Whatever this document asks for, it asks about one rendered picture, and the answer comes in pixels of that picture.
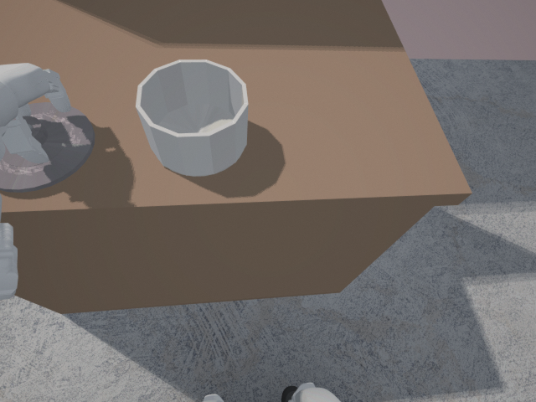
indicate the left robot forearm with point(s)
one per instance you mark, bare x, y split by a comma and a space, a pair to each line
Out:
8, 111

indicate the lid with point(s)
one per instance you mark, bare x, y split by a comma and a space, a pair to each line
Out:
70, 142

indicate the left robot upper arm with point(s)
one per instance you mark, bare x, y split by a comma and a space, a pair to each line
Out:
8, 262

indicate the table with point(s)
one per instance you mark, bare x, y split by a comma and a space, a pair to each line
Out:
344, 153

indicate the robot right shin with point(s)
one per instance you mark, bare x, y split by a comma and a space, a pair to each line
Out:
304, 386

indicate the left robot hand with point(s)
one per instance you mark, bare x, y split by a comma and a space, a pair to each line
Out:
29, 82

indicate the pot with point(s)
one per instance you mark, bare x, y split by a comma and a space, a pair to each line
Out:
195, 116

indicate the knob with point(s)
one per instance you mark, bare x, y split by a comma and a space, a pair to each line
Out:
38, 132

